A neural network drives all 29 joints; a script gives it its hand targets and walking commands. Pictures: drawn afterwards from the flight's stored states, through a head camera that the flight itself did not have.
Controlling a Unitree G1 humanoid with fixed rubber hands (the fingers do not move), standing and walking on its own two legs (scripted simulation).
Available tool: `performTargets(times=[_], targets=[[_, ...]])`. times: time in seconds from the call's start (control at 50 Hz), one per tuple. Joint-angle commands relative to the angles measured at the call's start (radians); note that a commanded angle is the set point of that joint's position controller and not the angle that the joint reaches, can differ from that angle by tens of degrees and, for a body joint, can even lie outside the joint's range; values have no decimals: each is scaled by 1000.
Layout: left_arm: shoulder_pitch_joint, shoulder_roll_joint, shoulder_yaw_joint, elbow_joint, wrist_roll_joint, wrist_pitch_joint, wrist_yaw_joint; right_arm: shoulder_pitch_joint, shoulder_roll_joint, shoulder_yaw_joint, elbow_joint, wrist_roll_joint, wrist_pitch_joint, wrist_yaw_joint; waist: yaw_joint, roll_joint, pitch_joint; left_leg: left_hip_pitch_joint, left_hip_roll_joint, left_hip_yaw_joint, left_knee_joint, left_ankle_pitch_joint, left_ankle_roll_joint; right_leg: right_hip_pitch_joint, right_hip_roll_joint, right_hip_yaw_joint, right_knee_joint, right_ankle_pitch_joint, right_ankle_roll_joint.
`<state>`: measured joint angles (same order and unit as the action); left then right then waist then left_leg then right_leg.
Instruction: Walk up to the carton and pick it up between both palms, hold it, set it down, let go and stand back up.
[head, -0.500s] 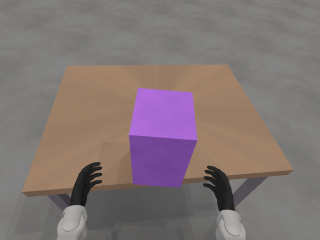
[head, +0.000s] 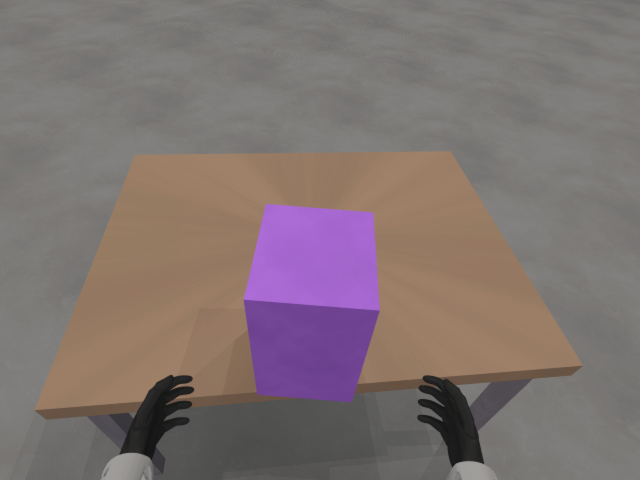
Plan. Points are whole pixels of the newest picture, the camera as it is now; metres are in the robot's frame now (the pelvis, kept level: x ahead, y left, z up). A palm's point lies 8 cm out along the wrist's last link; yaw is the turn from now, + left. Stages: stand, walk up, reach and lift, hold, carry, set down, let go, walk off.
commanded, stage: set down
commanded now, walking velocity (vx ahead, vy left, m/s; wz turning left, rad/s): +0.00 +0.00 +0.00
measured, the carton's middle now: (311, 309) +0.39 +0.04 -0.06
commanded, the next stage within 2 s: let go in 0.22 s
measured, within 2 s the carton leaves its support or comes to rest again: neither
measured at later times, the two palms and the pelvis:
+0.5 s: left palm (146, 454) +0.17 +0.24 -0.06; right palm (490, 467) +0.18 -0.20 -0.06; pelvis +0.01 +0.00 +0.01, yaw -1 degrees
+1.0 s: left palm out of the picture +0.09 +0.24 -0.10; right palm out of the picture +0.05 -0.25 -0.11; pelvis -0.01 +0.00 +0.00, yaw -1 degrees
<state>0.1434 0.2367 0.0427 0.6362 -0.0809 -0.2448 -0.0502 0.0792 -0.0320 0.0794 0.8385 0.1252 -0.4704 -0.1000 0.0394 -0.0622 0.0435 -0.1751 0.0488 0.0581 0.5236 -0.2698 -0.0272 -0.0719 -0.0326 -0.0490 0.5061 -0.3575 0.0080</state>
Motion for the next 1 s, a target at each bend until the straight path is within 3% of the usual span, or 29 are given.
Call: performTargets(times=[0.0,0.08,0.14,0.2,0.24,0.26,0.3,0.36,0.44,0.58,0.7,0.72,0.74,0.76,0.78,0.82,0.86,0.9,0.96,0.98], targets=[[-45,118,50,-165,23,25,-7,-40,-74,-11,-150,-9,0,-2,-5,89,-87,214,-66,-16,-62,370,-31,-122,26,43,-166,353,-13],[-28,114,46,-170,42,83,-10,-25,-95,-16,-149,-25,38,7,2,88,-66,248,-64,-8,-78,388,-34,-135,30,39,-201,343,-16],[-38,110,44,-153,48,130,-12,-16,-118,-25,-139,-53,76,13,-12,83,-41,265,-63,-5,-97,360,-32,-159,28,31,-222,336,-10],[4,128,54,-181,52,143,-13,13,-116,-26,-189,-62,83,14,-12,62,-82,258,-70,1,-93,392,-24,-106,23,41,-215,445,3],[13,123,57,-219,58,138,-7,18,-123,-28,-207,-53,80,21,2,63,-96,265,-71,-5,-99,417,-24,-100,25,39,-214,461,5],[2,119,54,-208,63,146,-6,19,-126,-28,-185,-59,83,27,-6,83,-98,265,-72,-4,-100,420,-32,-104,26,35,-211,468,4],[10,104,56,-183,69,170,-8,10,-138,-30,-171,-66,101,30,-4,89,-78,285,-67,-2,-111,412,-33,-123,28,26,-229,423,2],[22,100,57,-191,73,177,-15,20,-146,-38,-182,-80,102,22,-14,63,-76,286,-68,-2,-108,424,-29,-114,30,29,-232,459,5],[22,86,59,-210,92,207,-13,14,-158,-55,-158,-77,118,31,-4,96,-71,307,-65,-3,-116,443,-33,-132,36,17,-246,418,-1],[-13,73,31,-184,97,260,7,-9,-191,-89,-148,-119,169,43,-22,81,-36,297,-54,4,-139,353,-32,-159,43,14,-267,309,-4],[-28,73,32,-199,99,281,19,-21,-196,-104,-164,-127,191,58,-24,72,-43,297,-54,6,-145,354,-26,-160,44,12,-264,320,2],[120,86,24,-96,138,262,38,133,-314,-160,-94,-156,362,71,-23,172,-82,110,120,-36,-92,558,-17,-124,-45,66,-162,422,25],[164,101,27,-75,123,256,47,181,-330,-170,-91,-162,438,84,-32,183,-70,12,96,-27,-85,396,-8,-56,-51,70,-167,321,46],[119,108,26,-76,116,245,53,174,-313,-168,-108,-166,469,100,-51,111,-103,-1,90,-27,-66,426,-3,-15,-62,72,-130,458,43],[104,90,20,-84,108,239,55,164,-304,-168,-114,-163,481,109,-47,77,-152,12,91,-22,-51,462,-1,-11,-59,59,-97,526,38],[119,71,14,-68,96,242,53,149,-286,-166,-110,-141,488,123,-37,65,-175,13,70,-9,-77,281,-9,-55,-45,52,-111,407,27],[88,57,9,-59,103,248,57,151,-281,-168,-93,-148,483,134,-48,21,-86,-56,69,-35,-95,241,-11,-86,-52,62,-119,367,23],[114,58,1,-56,103,242,61,133,-286,-168,-76,-155,487,127,-30,34,-41,-69,70,-41,-107,211,-4,-130,-53,70,-140,317,14],[160,77,8,-23,103,233,64,189,-293,-171,-51,-156,481,127,-44,26,-57,-36,60,-49,-111,180,-3,-141,-50,82,-149,283,1],[162,73,10,-15,100,228,65,193,-294,-172,-44,-152,479,124,-38,63,-55,-40,60,-50,-115,183,1,-134,-54,85,-154,285,-3]])
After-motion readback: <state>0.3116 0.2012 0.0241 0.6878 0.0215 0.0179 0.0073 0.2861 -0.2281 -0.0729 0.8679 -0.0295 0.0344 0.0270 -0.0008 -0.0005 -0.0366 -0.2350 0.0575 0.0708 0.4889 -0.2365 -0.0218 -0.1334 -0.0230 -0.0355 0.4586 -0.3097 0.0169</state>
